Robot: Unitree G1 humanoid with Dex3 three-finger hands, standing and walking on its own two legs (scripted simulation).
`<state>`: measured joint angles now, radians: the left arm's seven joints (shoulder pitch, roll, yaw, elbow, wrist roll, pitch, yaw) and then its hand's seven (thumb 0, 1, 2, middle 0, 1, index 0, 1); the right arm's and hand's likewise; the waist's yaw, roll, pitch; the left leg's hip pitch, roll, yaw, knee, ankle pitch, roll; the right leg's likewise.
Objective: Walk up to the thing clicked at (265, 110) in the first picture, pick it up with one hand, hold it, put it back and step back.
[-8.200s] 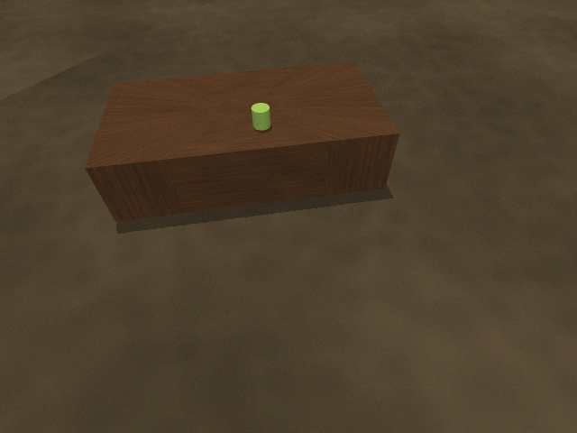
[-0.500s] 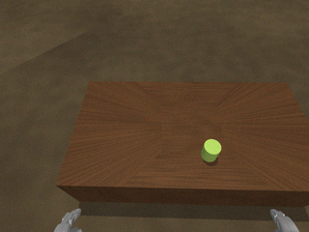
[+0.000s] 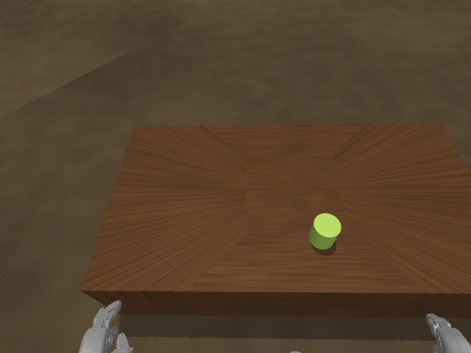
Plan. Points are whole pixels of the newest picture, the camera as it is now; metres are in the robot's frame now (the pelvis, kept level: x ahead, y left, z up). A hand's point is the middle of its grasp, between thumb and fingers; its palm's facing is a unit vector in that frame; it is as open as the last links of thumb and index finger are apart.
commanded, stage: go down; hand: right
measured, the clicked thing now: (324, 231) +0.50 -0.23 -0.36
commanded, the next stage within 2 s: approach in 1.98 s
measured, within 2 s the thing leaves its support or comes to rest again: neither
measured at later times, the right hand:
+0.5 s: hand out of the picture +0.13 -0.28 -0.11, palm faces +0.07 +0.94 -0.33, open 17.6 cm
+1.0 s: hand (444, 298) +0.24 -0.33 -0.08, palm faces +0.23 +0.93 -0.27, open 17.4 cm
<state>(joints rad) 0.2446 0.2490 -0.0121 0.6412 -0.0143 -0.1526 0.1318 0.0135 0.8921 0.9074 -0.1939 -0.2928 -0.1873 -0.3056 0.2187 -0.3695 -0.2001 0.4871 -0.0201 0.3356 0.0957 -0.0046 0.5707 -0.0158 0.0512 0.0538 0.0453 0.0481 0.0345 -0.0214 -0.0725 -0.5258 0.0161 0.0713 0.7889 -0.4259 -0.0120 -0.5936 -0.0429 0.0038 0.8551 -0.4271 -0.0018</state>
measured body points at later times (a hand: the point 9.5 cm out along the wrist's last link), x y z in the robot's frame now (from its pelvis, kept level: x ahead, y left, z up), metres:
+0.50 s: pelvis -0.01 +0.00 -0.01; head +0.03 -0.02 +0.43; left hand +0.14 +0.25 -0.09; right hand +0.13 -0.33 -0.08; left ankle -0.02 +0.13 -0.70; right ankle +0.00 -0.11 -0.70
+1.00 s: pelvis -0.04 +0.00 -0.03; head +0.03 -0.02 +0.41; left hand +0.11 +0.26 -0.11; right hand +0.22 -0.38 -0.06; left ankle -0.02 +0.13 -0.70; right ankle +0.00 -0.11 -0.70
